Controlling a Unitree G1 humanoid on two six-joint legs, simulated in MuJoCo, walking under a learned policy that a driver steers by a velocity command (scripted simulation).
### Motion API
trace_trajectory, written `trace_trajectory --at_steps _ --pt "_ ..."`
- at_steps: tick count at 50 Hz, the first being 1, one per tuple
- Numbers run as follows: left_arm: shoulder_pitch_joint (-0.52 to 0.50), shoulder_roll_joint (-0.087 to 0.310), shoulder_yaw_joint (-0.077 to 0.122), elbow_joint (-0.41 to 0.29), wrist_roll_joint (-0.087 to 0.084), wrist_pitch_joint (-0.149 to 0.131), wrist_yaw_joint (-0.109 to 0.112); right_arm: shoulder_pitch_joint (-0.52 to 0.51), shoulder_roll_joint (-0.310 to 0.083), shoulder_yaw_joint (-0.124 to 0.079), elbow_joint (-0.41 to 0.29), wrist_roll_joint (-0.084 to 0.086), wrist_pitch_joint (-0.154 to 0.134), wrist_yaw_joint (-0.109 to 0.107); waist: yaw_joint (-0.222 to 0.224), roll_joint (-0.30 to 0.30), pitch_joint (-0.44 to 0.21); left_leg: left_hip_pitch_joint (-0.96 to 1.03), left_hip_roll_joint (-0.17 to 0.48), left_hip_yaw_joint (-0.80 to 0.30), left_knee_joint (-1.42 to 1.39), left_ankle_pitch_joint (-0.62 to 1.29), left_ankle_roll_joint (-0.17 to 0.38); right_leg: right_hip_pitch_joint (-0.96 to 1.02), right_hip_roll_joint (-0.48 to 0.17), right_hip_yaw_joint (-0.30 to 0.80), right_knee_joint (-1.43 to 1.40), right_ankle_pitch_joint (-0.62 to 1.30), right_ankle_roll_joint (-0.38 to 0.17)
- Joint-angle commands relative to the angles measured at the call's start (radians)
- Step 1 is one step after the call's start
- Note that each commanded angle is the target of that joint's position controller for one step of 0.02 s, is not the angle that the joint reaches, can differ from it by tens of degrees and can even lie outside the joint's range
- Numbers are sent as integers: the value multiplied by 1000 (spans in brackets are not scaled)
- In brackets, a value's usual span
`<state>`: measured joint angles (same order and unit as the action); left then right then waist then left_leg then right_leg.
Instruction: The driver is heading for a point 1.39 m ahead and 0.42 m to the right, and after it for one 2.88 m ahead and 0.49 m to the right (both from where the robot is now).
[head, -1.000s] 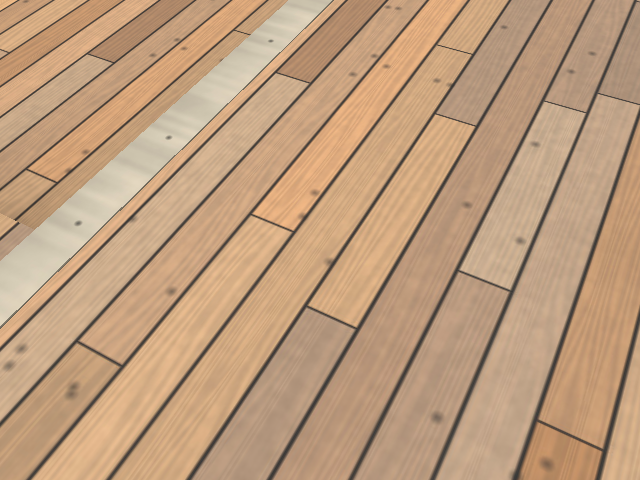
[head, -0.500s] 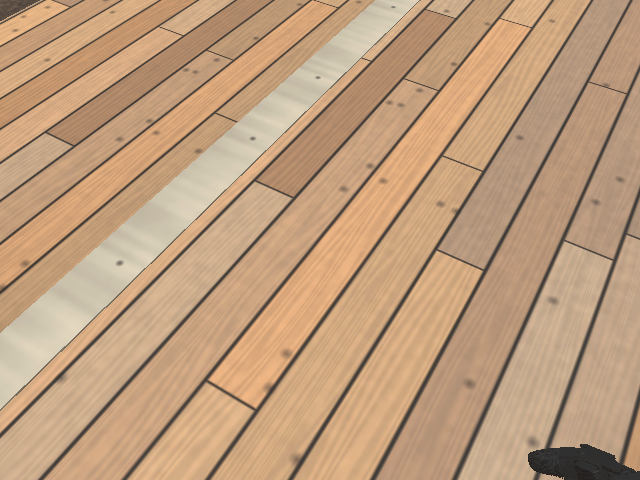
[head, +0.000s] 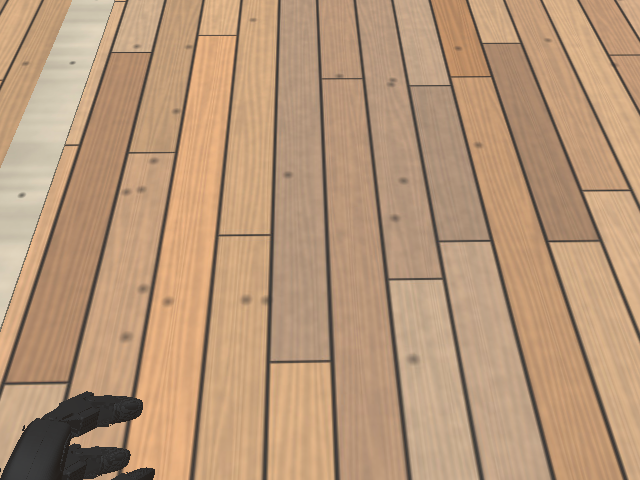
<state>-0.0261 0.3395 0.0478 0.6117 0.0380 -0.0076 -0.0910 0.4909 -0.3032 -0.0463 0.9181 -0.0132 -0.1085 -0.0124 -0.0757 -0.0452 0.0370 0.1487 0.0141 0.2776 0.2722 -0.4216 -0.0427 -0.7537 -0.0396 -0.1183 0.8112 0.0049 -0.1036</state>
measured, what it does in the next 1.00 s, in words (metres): walks ahead, turning right: right foot, then left foot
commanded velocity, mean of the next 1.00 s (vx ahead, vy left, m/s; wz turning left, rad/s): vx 0.16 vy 0.00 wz -0.68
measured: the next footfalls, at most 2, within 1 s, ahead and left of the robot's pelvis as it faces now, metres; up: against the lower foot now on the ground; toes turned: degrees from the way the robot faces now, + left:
right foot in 0.08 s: +0.27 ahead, -0.04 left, +0.00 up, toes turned -6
left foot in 0.48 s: +0.50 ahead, +0.06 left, +0.00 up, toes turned -42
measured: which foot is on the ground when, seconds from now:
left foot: down 0.00-0.06, up 0.08-0.46, down 0.48-0.86, up 0.88-1.00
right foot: up 0.00-0.06, down 0.08-0.48, up 0.50-0.84, down 0.86-1.00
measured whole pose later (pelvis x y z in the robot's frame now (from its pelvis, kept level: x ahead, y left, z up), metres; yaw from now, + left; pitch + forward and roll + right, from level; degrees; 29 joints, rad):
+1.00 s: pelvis +0.30 +0.03 +0.02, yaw -39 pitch +1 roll +1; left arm 0.17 0.21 0.03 0.66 0.03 0.03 0.03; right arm 0.26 -0.31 -0.09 0.73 0.02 0.04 -0.02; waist -0.03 0.04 0.02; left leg -0.56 -0.01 -0.01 1.07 -0.42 -0.06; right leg -0.26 -0.04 -0.04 0.53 -0.29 -0.01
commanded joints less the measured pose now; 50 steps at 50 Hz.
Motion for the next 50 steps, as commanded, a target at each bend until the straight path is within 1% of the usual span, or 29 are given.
trace_trajectory --at_steps 1,2,3,4,5,6,7,8,9,11,15,18,22,23,24,25,26,27,28,29,31,35,39,42,43,44,45,46,50 --pt "223 12 -4 26 7 -12 -2 -155 -179 -31 -120 18 -13 -15 194 108 -35 -253 194 -12 242 1295 50 474 143 -91 -135 46 -37" --pt "343 122 55 16 -83 -21 8 -247 -330 -79 -182 59 0 -36 282 204 -132 -269 210 -81 398 1390 38 634 122 8 -113 36 -54" --pt "485 187 86 67 -92 -15 30 -289 -269 -70 -197 61 10 -38 340 130 -197 -367 162 -83 656 1110 7 840 99 80 -220 151 -85" --pt "439 230 90 74 -84 -7 62 -225 -97 -24 -217 18 7 -28 237 -167 -156 -622 -8 -94 1019 -19 -43 1007 -7 256 -275 466 -127" --pt "349 300 86 -12 -25 -18 65 -68 -68 -3 -251 -20 -8 -18 115 -265 -344 -816 -95 -286 1358 -270 -71 1199 -207 676 -203 913 -315" --pt "350 278 95 -57 -1 -20 57 -87 -152 -10 -295 6 -22 -10 174 -123 -570 -895 -80 -461 1437 -208 -65 1303 -292 837 -314 641 -425" --pt "285 236 91 -75 -21 -28 55 -176 -174 -13 -324 32 -31 -7 148 19 -467 -950 -55 -471 1331 -120 -35 1175 -247 867 -423 253 -406" --pt "207 177 78 -90 -56 -38 57 -224 -175 -19 -318 21 -22 -18 97 157 -315 -942 -15 -463 1233 -70 -31 993 -191 818 -455 134 -339" --pt "167 156 69 -99 -67 -43 61 -224 -174 -24 -306 8 -5 -24 56 201 -222 -887 1 -463 1178 -55 -42 819 -162 769 -474 215 -311" --pt "139 146 71 -95 -54 -39 71 -233 -171 -34 -310 -1 24 -30 17 162 -117 -780 17 -445 1038 -50 -60 573 -92 623 -488 389 -271" --pt "159 151 83 -64 -66 3 118 -352 -58 -10 -354 -8 33 -31 35 85 -158 -636 -61 -382 637 140 -77 400 64 478 -407 518 -160" --pt "156 146 87 -69 -80 46 142 -422 -59 -13 -365 8 45 -20 63 -6 -219 -537 -119 -389 447 320 -73 392 100 500 -365 327 -66" --pt "153 91 75 -85 -67 54 143 -458 -100 -38 -369 15 44 -12 69 -99 -161 -477 -99 -472 239 357 -61 436 90 649 -296 13 -30" --pt "135 78 72 -94 -68 51 141 -431 -105 -46 -357 15 37 -11 49 -96 -154 -410 -72 -473 142 437 -40 425 108 651 -232 -87 -11" --pt "185 25 56 -88 -66 49 132 -406 -112 -49 -350 8 34 -12 62 -6 -188 -263 48 -522 82 536 23 360 161 583 -69 -400 27" --pt "283 -36 38 -75 -49 48 129 -395 -137 -49 -375 -8 46 -22 107 149 -238 -85 268 -712 149 771 129 199 258 435 183 -724 68" --pt "369 59 56 -110 -68 42 112 -373 -163 -57 -368 -41 60 -23 171 345 -323 -84 468 -987 86 670 306 109 211 370 350 -726 112" --pt "325 155 81 -80 -73 43 108 -421 -115 -58 -392 -29 65 -27 131 290 -249 -155 409 -956 57 465 333 72 121 304 450 -617 159" --pt "277 192 94 -65 -76 55 111 -450 -60 -43 -401 -23 75 -33 104 201 -180 -236 310 -789 55 303 280 65 90 287 492 -519 176" --pt "276 175 93 -54 -69 70 118 -472 -58 -38 -411 -15 90 -40 112 146 -156 -302 252 -694 53 262 235 86 75 260 538 -463 189" --pt "275 120 75 -71 -63 77 119 -490 -85 -43 -401 -12 103 -51 114 140 -99 -411 197 -543 24 328 219 117 46 183 519 -396 194" --pt "209 45 44 -94 -57 62 119 -406 -99 -55 -354 -19 111 -48 61 161 -161 -344 209 -455 22 417 268 178 6 145 325 -408 188" --pt "248 11 22 -52 -35 49 104 -401 -114 -56 -319 18 118 -9 65 208 -174 -395 212 -460 17 329 285 393 40 129 5 -445 140" --pt "337 -9 20 11 -24 49 92 -348 -59 -29 -274 43 114 14 114 197 -137 -557 150 -444 64 166 189 687 68 105 -407 -235 78" --pt "363 52 32 6 -15 51 97 -307 -36 -21 -266 31 105 27 108 110 -149 -662 93 -407 164 60 103 808 -55 234 -419 -219 40" --pt "317 169 59 2 9 57 104 -335 -3 -14 -318 25 91 33 82 -177 -133 -754 -20 -272 318 -58 35 691 -284 430 -460 -214 -80" --pt "284 176 72 -13 25 49 110 -399 -110 -45 -329 32 87 21 139 -181 -95 -710 0 -287 522 -113 9 525 -344 465 -521 -239 -169" --pt "230 140 60 -24 29 35 117 -390 -150 -69 -320 43 97 12 119 -157 -53 -737 -10 -297 705 -104 2 492 -323 424 -530 -185 -168" --pt "102 15 25 -38 -15 4 144 -249 -104 -80 -265 38 157 -25 57 -112 -35 -824 9 -315 994 17 -51 539 -245 211 -499 24 -92"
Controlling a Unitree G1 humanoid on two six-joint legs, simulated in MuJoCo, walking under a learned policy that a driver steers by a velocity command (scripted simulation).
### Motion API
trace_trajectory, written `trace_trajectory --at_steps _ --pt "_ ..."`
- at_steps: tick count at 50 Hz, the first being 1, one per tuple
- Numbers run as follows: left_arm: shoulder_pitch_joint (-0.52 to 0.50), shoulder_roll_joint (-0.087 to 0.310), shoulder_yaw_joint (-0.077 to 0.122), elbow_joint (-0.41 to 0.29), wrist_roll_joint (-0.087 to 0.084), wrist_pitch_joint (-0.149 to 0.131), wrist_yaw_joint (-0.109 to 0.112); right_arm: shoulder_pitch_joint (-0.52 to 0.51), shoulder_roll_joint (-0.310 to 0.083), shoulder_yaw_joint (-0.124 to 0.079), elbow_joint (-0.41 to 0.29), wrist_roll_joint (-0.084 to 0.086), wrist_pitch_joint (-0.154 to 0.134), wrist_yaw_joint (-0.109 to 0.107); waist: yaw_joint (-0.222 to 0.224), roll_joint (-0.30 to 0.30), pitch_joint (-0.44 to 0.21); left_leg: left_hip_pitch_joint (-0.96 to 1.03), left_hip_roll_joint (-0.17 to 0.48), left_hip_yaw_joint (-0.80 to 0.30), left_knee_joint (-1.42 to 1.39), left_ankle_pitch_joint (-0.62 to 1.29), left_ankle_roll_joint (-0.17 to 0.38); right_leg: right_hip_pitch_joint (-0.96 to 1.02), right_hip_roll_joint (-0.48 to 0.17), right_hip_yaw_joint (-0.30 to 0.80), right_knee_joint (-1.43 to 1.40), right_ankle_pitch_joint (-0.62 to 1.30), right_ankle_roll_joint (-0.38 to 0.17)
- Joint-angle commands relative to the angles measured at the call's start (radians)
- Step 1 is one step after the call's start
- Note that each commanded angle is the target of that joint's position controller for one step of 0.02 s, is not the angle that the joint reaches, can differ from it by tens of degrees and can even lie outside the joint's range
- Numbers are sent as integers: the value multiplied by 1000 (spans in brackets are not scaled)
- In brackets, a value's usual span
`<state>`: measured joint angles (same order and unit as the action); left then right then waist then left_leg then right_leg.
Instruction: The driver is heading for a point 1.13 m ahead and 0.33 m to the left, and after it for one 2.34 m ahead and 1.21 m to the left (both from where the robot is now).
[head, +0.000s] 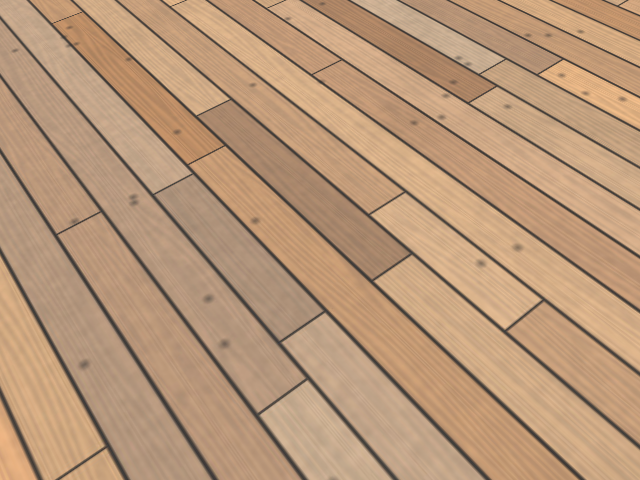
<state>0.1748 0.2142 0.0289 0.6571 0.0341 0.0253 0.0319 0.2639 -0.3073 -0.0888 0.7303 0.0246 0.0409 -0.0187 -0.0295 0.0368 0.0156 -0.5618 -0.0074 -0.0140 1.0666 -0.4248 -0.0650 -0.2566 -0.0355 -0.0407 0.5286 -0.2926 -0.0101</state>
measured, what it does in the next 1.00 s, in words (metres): steps on the spot, turning left: left foot, then right foot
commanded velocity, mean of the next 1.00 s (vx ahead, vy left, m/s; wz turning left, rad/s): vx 0.00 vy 0.00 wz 0.46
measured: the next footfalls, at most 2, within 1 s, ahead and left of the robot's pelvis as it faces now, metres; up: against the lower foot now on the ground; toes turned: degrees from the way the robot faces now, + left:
left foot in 0.24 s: +0.02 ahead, +0.15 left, +0.00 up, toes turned +24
right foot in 0.70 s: +0.17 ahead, -0.01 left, +0.00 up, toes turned +42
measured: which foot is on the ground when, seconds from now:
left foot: up 0.00-0.22, down 0.24-1.00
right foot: down 0.00-0.26, up 0.28-0.68, down 0.70-1.00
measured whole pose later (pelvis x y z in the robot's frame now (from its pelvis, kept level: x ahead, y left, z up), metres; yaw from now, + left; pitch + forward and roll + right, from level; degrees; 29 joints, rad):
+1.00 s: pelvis +0.05 +0.04 -0.01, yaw +27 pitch +1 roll +1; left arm 0.15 0.30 0.07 0.64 -0.03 0.02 0.01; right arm 0.16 -0.27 -0.08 0.65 -0.01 0.00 -0.02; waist 0.00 -0.02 0.05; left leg -0.24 -0.06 -0.06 0.52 -0.30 0.01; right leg -0.35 0.11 0.23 0.58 -0.24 -0.01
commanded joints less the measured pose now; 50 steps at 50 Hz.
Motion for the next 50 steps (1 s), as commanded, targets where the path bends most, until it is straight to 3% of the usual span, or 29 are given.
trace_trajectory --at_steps 1,4,6,9,11,12,13,14,15,16,17,18,20,24,30,32,34,35,36,37,38,40,41,42,46,48,50 --pt "-95 135 45 -79 -14 -26 25 -37 -83 -32 -92 2 11 -17 14 -177 -19 -132 47 -10 160 60 -38 76 -244 102 -210 316 -180" --pt "-50 158 61 -60 -15 -13 34 -113 -26 -5 -149 -1 13 11 63 -168 -54 -96 82 30 -63 96 -47 170 -258 49 -173 341 -182" --pt "-36 199 79 -52 -19 -8 29 -128 -16 4 -181 -2 11 35 75 -184 -78 -14 88 61 -175 48 -25 173 -292 31 -154 395 -192" --pt "-38 234 98 -39 -40 -14 13 -95 -58 -10 -196 1 18 53 58 -200 -88 83 66 108 -301 45 22 166 -330 13 -111 459 -177" --pt "-61 229 103 -30 -62 -20 1 -45 -66 -23 -186 2 28 52 16 -176 -89 199 35 139 -462 149 68 127 -323 -42 -22 427 -117" --pt "-18 205 101 -6 -63 -24 -7 2 -91 -38 -171 -2 29 39 0 -113 -100 316 6 115 -559 259 104 66 -277 -97 86 348 -60" --pt "-2 170 95 -11 -39 -29 -12 74 -201 -75 -168 -3 24 19 -17 99 -116 519 120 -108 -632 648 182 -152 -175 -174 357 118 30" --pt "-109 108 67 -109 -2 -36 -8 79 -330 -97 -193 -35 4 15 -16 381 -149 634 367 -577 -676 846 421 -505 18 -94 629 -396 114" --pt "-191 165 81 -105 -7 -39 -4 90 -257 -78 -200 -48 -22 29 -87 182 -222 646 386 -557 -709 744 463 -539 19 90 763 -414 101" --pt "-202 171 83 -105 -29 -40 -1 54 -233 -65 -191 -43 -39 26 -56 129 -176 595 342 -474 -713 657 412 -543 13 122 771 -330 74" --pt "-174 169 86 -83 -29 -41 8 -10 -209 -60 -196 -19 -41 15 -14 50 -135 545 278 -402 -708 575 350 -538 -5 136 722 -232 63" --pt "-154 187 92 -75 -20 -39 17 -80 -178 -49 -210 3 -31 3 18 40 -107 492 245 -360 -707 541 308 -524 -11 140 658 -152 62" --pt "-114 175 93 -56 -15 -40 13 -134 -164 -40 -233 -6 -16 -13 51 67 -121 401 188 -320 -705 563 287 -423 26 126 616 -59 74" --pt "-119 136 75 -39 -26 -46 4 -115 -187 -50 -232 -4 -8 -27 36 65 -136 393 148 -361 -687 456 273 -368 80 146 385 3 96" --pt "-133 168 80 -35 -37 -63 -15 -137 -201 -57 -246 -2 7 -18 17 139 -121 347 120 -509 -655 367 257 -242 121 182 165 -9 84" --pt "-74 187 81 -12 -35 -70 -25 -163 -174 -42 -250 -7 7 -14 20 163 -168 387 131 -485 -594 477 244 -169 88 157 101 9 68" --pt "-45 170 74 -4 -25 -79 -37 -156 -119 -14 -236 -8 7 -11 35 138 -176 343 100 -448 -542 466 207 4 52 132 -81 202 33" --pt "-72 170 65 -22 -6 -80 -40 -97 -54 10 -215 -26 2 -10 10 49 -179 306 43 -398 -494 301 158 91 -44 248 -152 315 -4" --pt "-154 200 56 -41 14 -75 -37 -4 -12 23 -202 -47 -5 -8 -94 -177 -138 269 -79 -264 -417 15 94 70 -166 421 -185 445 -102" --pt "-175 112 28 -35 24 -75 -40 -14 -41 18 -192 -61 -11 -9 -97 -255 -101 318 -44 -210 -448 -49 38 -46 -217 537 -234 309 -215" --pt "-197 99 22 -47 3 -72 -45 -45 -79 9 -181 -63 -17 -8 -77 -213 -64 355 -20 -186 -514 36 29 -68 -158 490 -233 190 -190" --pt "-127 194 50 -36 -36 -61 -43 -133 -89 -1 -178 -62 -23 -4 -16 -166 -48 402 -40 -150 -555 130 42 -83 -71 420 -215 52 -109" --pt "-115 247 66 -41 -46 -57 -38 -153 -93 -4 -190 -55 -24 -5 -10 -169 -25 382 -41 -128 -551 135 48 -88 -69 448 -213 40 -105" --pt "-103 276 76 -48 -51 -52 -31 -152 -88 -5 -189 -48 -29 -6 -8 -179 -19 361 -49 -102 -536 119 51 -80 -69 468 -207 51 -109" --pt "-82 248 88 -85 -64 -27 -13 -105 -61 -13 -161 -33 -51 -9 2 -196 -73 310 -61 -70 -521 94 58 -1 -69 535 -136 208 -153" --pt "-100 235 91 -109 -70 -14 -10 -81 -60 -20 -147 -32 -59 -4 -4 -157 -112 364 -27 -85 -564 161 76 -27 -44 519 -72 292 -140" --pt "-85 212 87 -130 -78 -6 -13 -79 -99 -37 -138 -41 -57 -2 18 32 -112 482 106 -199 -645 366 155 -189 67 368 82 161 -63"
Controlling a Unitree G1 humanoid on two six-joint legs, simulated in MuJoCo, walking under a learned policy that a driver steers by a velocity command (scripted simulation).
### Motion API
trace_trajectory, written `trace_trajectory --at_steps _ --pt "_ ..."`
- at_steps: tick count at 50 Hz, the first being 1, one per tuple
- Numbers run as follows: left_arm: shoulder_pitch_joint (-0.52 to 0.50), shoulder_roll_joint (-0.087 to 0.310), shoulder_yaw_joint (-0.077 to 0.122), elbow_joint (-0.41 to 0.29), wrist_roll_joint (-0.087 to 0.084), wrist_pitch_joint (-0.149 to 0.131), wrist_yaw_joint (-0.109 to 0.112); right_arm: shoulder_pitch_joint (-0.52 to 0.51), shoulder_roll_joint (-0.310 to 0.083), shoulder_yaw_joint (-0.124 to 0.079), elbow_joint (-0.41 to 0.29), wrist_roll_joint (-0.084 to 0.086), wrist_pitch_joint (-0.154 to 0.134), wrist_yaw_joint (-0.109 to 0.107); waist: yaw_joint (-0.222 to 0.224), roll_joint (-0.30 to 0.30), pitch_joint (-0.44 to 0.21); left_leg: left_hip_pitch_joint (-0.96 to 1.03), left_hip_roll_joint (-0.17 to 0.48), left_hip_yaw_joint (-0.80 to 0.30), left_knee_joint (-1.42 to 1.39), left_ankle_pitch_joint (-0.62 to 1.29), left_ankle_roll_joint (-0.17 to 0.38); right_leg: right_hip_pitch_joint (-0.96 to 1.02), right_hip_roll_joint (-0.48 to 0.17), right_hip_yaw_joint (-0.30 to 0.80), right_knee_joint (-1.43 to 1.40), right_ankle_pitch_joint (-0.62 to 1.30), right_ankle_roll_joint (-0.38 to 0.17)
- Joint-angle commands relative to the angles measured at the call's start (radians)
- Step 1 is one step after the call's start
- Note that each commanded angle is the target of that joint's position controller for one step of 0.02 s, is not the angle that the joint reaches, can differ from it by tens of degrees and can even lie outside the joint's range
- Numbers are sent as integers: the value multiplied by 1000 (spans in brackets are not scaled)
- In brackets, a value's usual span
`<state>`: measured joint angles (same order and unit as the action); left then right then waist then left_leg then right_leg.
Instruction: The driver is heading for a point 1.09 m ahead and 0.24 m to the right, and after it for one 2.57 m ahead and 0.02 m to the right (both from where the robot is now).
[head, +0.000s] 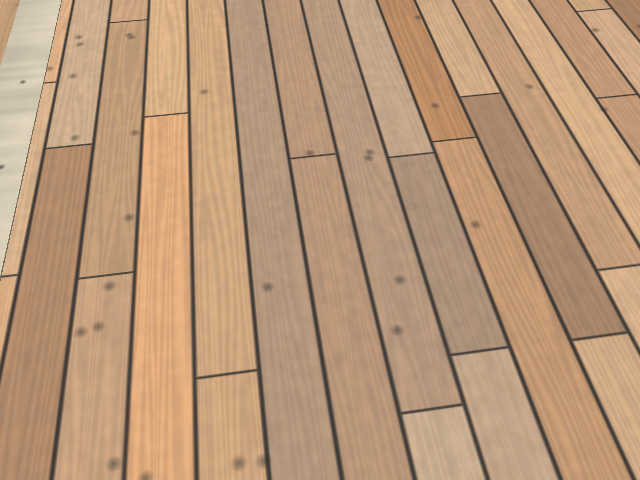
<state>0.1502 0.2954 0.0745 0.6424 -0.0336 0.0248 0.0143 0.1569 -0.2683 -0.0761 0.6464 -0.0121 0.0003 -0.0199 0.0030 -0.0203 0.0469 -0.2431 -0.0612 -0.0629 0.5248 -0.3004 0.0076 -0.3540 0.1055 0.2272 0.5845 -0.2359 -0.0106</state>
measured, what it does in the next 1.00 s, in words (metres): walks ahead, turning right: right foot, then left foot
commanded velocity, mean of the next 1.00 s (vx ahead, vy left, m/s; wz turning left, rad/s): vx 0.47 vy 0.00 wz -0.36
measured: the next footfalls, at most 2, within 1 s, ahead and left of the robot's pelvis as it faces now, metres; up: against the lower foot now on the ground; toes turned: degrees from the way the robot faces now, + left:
right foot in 0.32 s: +0.04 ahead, -0.16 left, +0.00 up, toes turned -20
left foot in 0.78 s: +0.35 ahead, -0.09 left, +0.00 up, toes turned -25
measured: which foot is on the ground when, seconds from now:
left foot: down 0.00-0.32, up 0.34-0.76, down 0.78-1.00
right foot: down 0.00-0.00, up 0.02-0.30, down 0.32-0.82, up 0.84-1.00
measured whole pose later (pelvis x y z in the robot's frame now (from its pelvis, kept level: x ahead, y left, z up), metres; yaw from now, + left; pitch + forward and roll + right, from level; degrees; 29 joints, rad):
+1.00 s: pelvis +0.35 -0.15 +0.01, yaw -19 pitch +2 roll +0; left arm 0.17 0.29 -0.01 0.65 0.08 -0.06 -0.04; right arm 0.49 -0.29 -0.05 0.82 -0.01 -0.05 0.03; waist -0.06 -0.04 -0.01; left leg -0.11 -0.13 -0.08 0.36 -0.28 0.11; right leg -0.59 -0.05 0.04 1.06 -0.23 0.01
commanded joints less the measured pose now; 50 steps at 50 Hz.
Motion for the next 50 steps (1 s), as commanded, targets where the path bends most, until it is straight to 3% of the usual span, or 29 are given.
trace_trajectory --at_steps 1,2,3,5,9,14,15,16,17,18,19,20,22,24,26,27,30,34,37,38,39,40,41,42,43,44,45,47,50 --pt "-33 116 38 -116 -8 -5 -1 34 -164 -58 -50 -17 -14 -4 -10 224 -131 240 310 -283 -154 419 172 -229 -2 -19 160 -91 -10" --pt "-10 134 49 -107 2 -5 -8 1 -152 -54 -67 -21 -16 -13 -5 262 -134 258 458 -368 -159 593 265 -310 -27 -88 395 -359 30" --pt "-3 171 64 -101 7 -2 -14 -5 -127 -44 -80 -11 -17 -23 -4 154 -129 233 487 -334 -148 662 285 -332 -83 -100 553 -370 56" --pt "2 128 52 -94 0 16 -22 -58 -128 -42 -79 9 -14 -33 18 77 -83 201 395 -167 -138 616 216 -345 -146 -135 568 -259 87" --pt "-79 72 20 -145 -4 24 -48 -13 -181 -58 -54 1 8 -32 -46 148 -76 200 330 23 -148 594 190 -270 -175 -240 377 -150 98" --pt "-3 124 48 -140 3 46 -52 -21 -216 -72 -32 41 -4 1 -7 176 -120 146 355 148 -25 555 120 -11 -118 -347 65 -41 32" --pt "67 146 65 -118 4 49 -41 -10 -191 -66 -22 46 -12 8 28 141 -146 90 323 205 101 554 74 124 -81 -348 -27 25 -3" --pt "178 208 96 -93 -3 48 -21 36 -161 -59 -9 37 -22 15 73 20 -193 -89 259 245 299 321 10 354 -86 -234 -94 115 -73" --pt "255 363 127 -105 -12 29 -10 -34 -63 -24 -98 -15 -34 17 64 -313 -202 -502 95 227 631 -358 -67 560 -350 298 -163 81 -270" --pt "302 321 105 -110 14 -19 -32 -108 -103 -27 -126 6 -60 21 134 -213 -311 -646 46 -41 759 -346 -50 574 -459 605 -335 -407 -403" --pt "274 258 82 -98 11 -49 -35 -163 -154 -38 -138 48 -81 30 124 -142 -181 -707 86 -69 753 -266 -12 506 -459 580 -403 -673 -367" --pt "225 221 65 -97 2 -62 -33 -161 -178 -47 -130 49 -96 32 85 -105 -101 -681 101 -61 693 -199 9 414 -430 527 -407 -661 -321" --pt "122 187 44 -115 8 -62 -16 -123 -178 -52 -95 13 -110 31 19 -83 -45 -523 125 -60 528 -76 7 236 -337 356 -392 -495 -256" --pt "114 188 41 -120 20 -64 1 -122 -154 -47 -74 3 -122 39 13 -83 -49 -427 85 -22 428 54 -21 181 -274 266 -397 -365 -236" --pt "151 197 42 -105 13 -66 12 -138 -123 -35 -65 10 -123 41 19 -78 -40 -382 52 -12 309 133 -47 148 -244 228 -388 -297 -231" --pt "177 237 52 -46 74 -44 -18 -54 -75 0 -13 -77 -53 67 12 -140 -51 -353 69 63 319 129 -72 127 -177 132 -381 -288 -200" --pt "220 156 25 -32 55 -54 -54 -124 -84 11 -30 -36 -16 75 62 -172 -1 -286 95 103 185 196 -100 71 -185 105 -428 -262 -187" --pt "248 194 29 -8 58 -80 -46 -205 -135 7 -61 -16 -27 74 99 -133 26 -310 128 104 88 171 -25 200 -303 140 -467 -303 -187" --pt "231 200 27 20 68 -90 -27 -153 -146 4 -60 -14 -30 81 60 -102 68 -272 113 120 46 67 63 274 -351 63 -473 -191 -180" --pt "208 202 24 25 70 -92 -23 -76 -147 0 -41 -12 -30 76 14 -89 50 -171 77 141 14 44 96 269 -341 1 -401 45 -167" --pt "191 193 18 31 76 -92 -19 82 -161 -11 11 -13 -35 65 -66 -41 -25 19 22 160 -14 22 120 243 -296 -96 -193 381 -145" --pt "166 168 7 15 86 -90 -12 346 -218 -33 88 -16 -47 53 -177 78 -165 326 70 29 -24 -103 155 84 -226 -200 186 523 -113" --pt "162 98 -18 -55 67 -105 -19 450 -346 -61 101 -23 -52 50 -166 373 -216 512 293 -532 -235 -558 247 -263 -73 -269 530 146 -45" --pt "91 95 -25 -64 87 -117 -19 349 -270 -39 90 -11 -52 67 -113 315 -116 497 334 -818 -373 -571 249 -481 -15 -151 643 -148 -41" --pt "48 131 -23 -61 94 -122 -26 271 -231 -32 71 -10 -50 70 -85 149 -67 450 335 -679 -306 -448 256 -526 -89 -121 693 -70 -46" --pt "40 139 -26 -48 98 -130 -34 281 -223 -33 74 -8 -52 66 -80 58 -71 393 304 -570 -291 -335 261 -489 -132 -125 671 -24 -41" --pt "32 129 -31 -51 104 -131 -39 286 -207 -27 83 -4 -54 58 -59 29 -40 312 269 -503 -315 -279 251 -456 -158 -130 612 -9 -30" --pt "16 108 -46 -57 118 -109 -48 278 -172 -11 100 4 -67 45 -25 74 11 204 196 -417 -359 -186 244 -410 -179 -148 527 4 10" --pt "-101 98 -61 -99 108 -86 -57 315 -183 -15 117 12 -79 39 -39 66 73 121 157 -361 -414 -7 267 -433 -170 -209 398 45 52"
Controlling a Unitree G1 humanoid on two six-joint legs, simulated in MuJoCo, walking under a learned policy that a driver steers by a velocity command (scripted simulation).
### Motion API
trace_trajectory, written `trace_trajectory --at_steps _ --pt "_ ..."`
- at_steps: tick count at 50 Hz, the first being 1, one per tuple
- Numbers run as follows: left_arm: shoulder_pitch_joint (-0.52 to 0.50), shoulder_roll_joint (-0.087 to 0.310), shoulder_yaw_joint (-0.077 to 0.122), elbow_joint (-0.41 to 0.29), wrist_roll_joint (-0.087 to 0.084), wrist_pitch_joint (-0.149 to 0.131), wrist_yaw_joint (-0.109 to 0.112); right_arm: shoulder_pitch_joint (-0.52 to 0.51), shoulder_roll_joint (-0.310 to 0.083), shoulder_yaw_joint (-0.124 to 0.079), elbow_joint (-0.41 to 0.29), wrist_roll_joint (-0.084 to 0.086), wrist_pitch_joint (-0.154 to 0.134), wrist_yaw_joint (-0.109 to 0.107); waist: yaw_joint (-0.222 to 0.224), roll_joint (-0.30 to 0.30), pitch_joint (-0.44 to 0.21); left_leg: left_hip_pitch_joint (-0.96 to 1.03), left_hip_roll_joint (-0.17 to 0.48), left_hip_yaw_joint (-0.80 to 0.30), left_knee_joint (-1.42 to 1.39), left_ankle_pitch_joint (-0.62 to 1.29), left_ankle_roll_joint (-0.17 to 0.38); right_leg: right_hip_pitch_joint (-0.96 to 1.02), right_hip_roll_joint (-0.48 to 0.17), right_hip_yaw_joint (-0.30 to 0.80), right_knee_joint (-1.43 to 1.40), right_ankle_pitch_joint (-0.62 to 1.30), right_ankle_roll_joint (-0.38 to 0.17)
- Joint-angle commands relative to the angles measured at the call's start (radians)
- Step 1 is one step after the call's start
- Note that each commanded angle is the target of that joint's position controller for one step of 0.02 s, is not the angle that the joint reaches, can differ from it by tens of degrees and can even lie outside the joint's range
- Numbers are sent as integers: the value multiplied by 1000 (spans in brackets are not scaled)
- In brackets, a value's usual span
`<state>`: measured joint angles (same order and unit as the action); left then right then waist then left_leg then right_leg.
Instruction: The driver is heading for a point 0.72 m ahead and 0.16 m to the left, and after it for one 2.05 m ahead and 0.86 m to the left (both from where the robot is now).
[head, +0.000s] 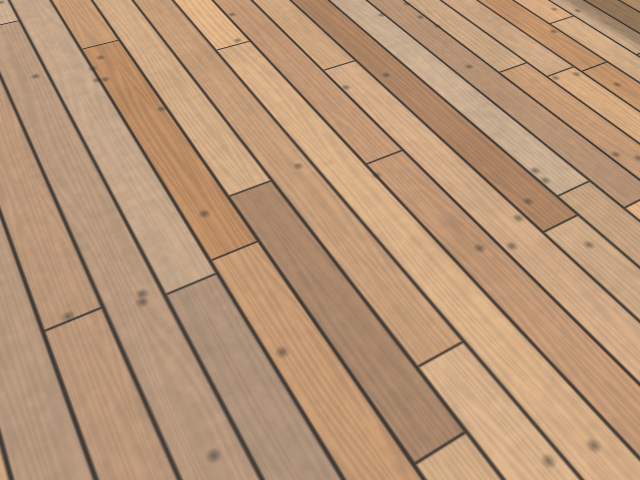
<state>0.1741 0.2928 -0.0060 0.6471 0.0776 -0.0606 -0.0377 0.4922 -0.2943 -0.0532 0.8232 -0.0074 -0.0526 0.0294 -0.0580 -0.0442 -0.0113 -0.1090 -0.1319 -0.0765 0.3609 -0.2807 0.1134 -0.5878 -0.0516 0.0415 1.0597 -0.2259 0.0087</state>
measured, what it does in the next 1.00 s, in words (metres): walks ahead, turning left: right foot, then left foot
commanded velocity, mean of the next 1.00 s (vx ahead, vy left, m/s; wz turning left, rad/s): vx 0.74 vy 0.00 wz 0.77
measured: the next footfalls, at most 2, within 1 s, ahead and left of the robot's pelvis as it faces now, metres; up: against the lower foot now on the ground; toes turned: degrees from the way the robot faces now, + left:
right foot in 0.22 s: +0.43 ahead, -0.11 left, +0.00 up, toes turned +15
left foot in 0.66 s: +0.76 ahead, +0.24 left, +0.00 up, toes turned +40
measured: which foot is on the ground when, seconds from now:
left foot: down 0.00-0.24, up 0.26-0.64, down 0.66-1.00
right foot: up 0.00-0.20, down 0.22-0.66, up 0.68-1.00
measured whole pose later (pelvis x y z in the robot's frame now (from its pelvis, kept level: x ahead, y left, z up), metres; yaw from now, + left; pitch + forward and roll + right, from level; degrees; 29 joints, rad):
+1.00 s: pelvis +0.79 +0.21 -0.01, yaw +47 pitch +1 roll +1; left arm 0.13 0.30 0.03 0.65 0.00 -0.10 0.00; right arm 0.18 -0.26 -0.03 0.74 0.00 -0.03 -0.02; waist -0.04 -0.06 0.08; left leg -0.15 -0.18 -0.06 0.41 -0.26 0.13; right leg -0.67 -0.07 0.06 0.70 0.08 0.05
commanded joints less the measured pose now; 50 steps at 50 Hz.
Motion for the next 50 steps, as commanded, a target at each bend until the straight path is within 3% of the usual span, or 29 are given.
trace_trajectory --at_steps 1,4,7,9,10,11,12,13,14,15,16,18,20,22,24,27,30,32,33,34,35,36,37,38,41,43,45,47,50 --pt "-184 94 13 -123 -11 -1 -8 -13 -161 -41 -54 6 -26 -12 10 85 146 -34 214 -332 -257 60 161 -190 -2 -41 -151 73 44" --pt "-305 59 -9 -159 -26 -10 -15 28 -168 -48 -23 12 -25 -17 -35 112 133 -49 181 -288 -231 355 130 -72 43 -79 -363 211 43" --pt "-323 76 -5 -173 -40 -15 -6 23 -191 -54 -3 20 -28 -27 -28 123 90 7 215 -301 -188 621 96 76 69 -67 -478 284 8" --pt "-161 134 21 -125 -43 -17 17 -18 -231 -62 -5 20 -33 -30 56 122 -32 3 201 -279 -4 927 40 370 120 -63 -507 195 -19" --pt "27 180 44 -75 -52 -17 36 -55 -267 -70 -11 11 -36 -25 157 120 -135 -43 183 -271 208 964 18 590 116 -57 -494 124 -28" --pt "248 227 73 -19 -46 -17 61 -108 -252 -68 -22 1 -46 -23 270 111 -225 -182 138 -254 462 831 5 833 22 6 -455 7 -42" --pt "416 297 100 8 -6 -21 82 -94 -92 -31 -51 3 -55 -24 284 -112 -356 -374 44 -167 842 174 9 1046 -243 315 -527 -449 -77" --pt "299 332 103 -9 2 -14 70 -5 -42 -4 -109 47 -43 -21 153 -361 -441 -547 6 -92 1037 -202 1 1048 -437 858 -776 -632 -142" --pt "172 225 96 -26 -14 -9 65 -84 -122 -11 -80 17 -24 -26 146 -189 -263 -613 96 -65 1047 -76 12 888 -367 771 -806 -698 -150" --pt "120 147 78 -20 -20 -8 62 -143 -136 -15 -77 -3 -11 -16 135 -76 -139 -612 141 -39 1005 -3 6 753 -334 587 -787 -534 -149" --pt "124 113 71 3 -14 -10 59 -185 -127 -16 -75 -14 0 -4 128 1 -68 -596 170 -25 977 8 -2 656 -300 459 -798 -351 -144" --pt "160 84 60 60 -22 -28 58 -227 -80 -6 -102 -30 28 22 92 -34 17 -592 216 -18 945 2 -14 534 -260 272 -835 -176 -130" --pt "190 56 53 106 -49 -49 42 -299 -38 10 -150 -28 51 37 73 -47 66 -649 253 -5 923 19 -16 507 -257 142 -876 -33 -109" --pt "180 51 52 125 -56 -63 34 -381 -33 22 -198 -31 57 50 55 -30 96 -683 258 25 887 106 -22 480 -229 -7 -911 137 -90" --pt "139 65 53 130 -51 -74 34 -445 -41 31 -237 -23 55 62 27 -28 127 -653 247 64 762 222 -22 434 -179 -155 -941 268 -65" --pt "188 110 63 162 -49 -80 39 -562 -45 44 -265 -22 49 83 48 36 175 -532 189 207 494 324 14 446 -130 -299 -977 509 -35" --pt "242 186 77 166 -58 -62 60 -489 -66 40 -225 -34 36 76 0 -2 93 -343 56 305 369 299 47 581 -142 -327 -736 1184 -9" --pt "190 227 87 144 -66 -32 72 -154 -129 5 -120 -42 23 50 -157 -24 -83 46 1 231 310 299 92 492 -185 -286 -280 1245 -7" --pt "177 210 86 138 -68 -26 56 -12 -167 -22 -59 -36 21 18 -186 32 -141 263 26 145 237 366 117 348 -135 -280 22 790 7" --pt "196 128 75 121 -57 -23 38 -57 -254 -54 -61 -9 34 -15 -102 219 -93 395 186 -53 271 780 142 74 52 -274 402 -284 36" --pt "267 118 51 -19 -78 -74 51 -133 -387 -76 -184 15 22 -6 -17 284 -389 727 456 -637 174 780 416 -211 134 15 689 -416 91" --pt "145 198 60 -43 -94 -101 57 -176 -339 -88 -228 12 23 -7 -76 45 -478 659 459 -714 34 490 400 -208 85 144 617 -311 65" --pt "94 193 63 -68 -110 -103 65 -248 -298 -81 -244 18 6 -1 -10 -52 -282 463 406 -652 -28 406 361 -224 62 133 495 -267 52" --pt "95 183 68 -46 -94 -93 79 -325 -239 -68 -253 36 -6 0 58 -155 -164 275 358 -572 -50 430 312 -181 14 123 413 -239 61" --pt "175 181 84 -8 -74 -36 81 -398 -141 -37 -254 21 -12 -15 137 -99 -17 -146 290 -309 -48 764 248 19 -58 74 214 -191 97" --pt "126 87 60 -29 -59 -36 80 -365 -118 -28 -207 22 -9 -36 113 -33 -18 -265 202 -152 -21 921 191 86 -36 -12 24 -74 99" --pt "104 26 39 -19 -62 -42 65 -337 -90 -17 -172 15 6 -55 79 34 -88 -240 127 -23 -3 870 120 165 -7 -53 -178 172 82" --pt "36 23 36 -20 -74 -46 44 -281 -69 -6 -132 9 12 -60 21 70 -98 -175 143 7 -9 728 76 191 8 -51 -315 388 59" --pt "-56 85 55 -60 -93 -48 21 -274 -95 -11 -103 -6 13 -62 -12 112 -29 -75 210 -4 13 648 44 112 18 -27 -424 381 17"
